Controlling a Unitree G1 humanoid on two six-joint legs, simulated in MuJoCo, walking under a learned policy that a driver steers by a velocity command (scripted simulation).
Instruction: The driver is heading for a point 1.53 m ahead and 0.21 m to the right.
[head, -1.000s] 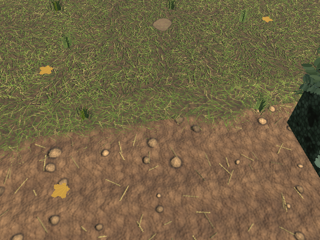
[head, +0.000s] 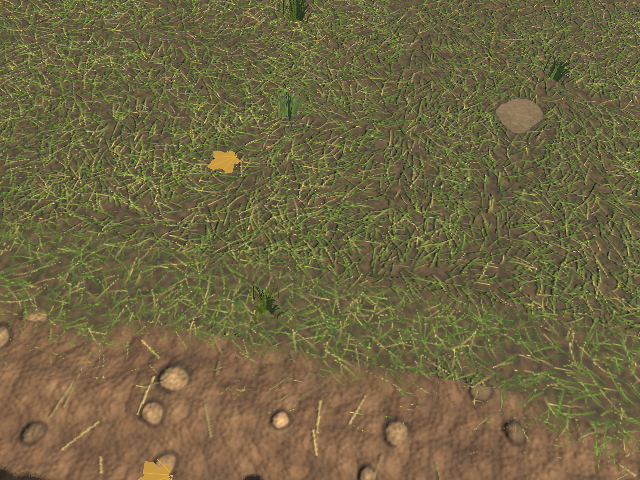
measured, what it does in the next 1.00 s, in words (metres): steps on the spot: right foot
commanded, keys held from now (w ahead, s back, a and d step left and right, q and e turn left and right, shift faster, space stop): no key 1.00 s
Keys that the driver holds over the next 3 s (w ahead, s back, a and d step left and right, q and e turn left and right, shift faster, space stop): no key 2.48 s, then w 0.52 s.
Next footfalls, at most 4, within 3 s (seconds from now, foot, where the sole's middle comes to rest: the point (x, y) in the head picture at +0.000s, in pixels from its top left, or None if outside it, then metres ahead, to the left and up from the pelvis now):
0.26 right None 0.09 -0.17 -0.77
2.80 left None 0.19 0.08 -0.77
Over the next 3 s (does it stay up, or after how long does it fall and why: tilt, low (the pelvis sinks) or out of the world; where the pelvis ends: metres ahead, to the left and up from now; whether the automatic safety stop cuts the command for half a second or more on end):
stays up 0.22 0.00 0.01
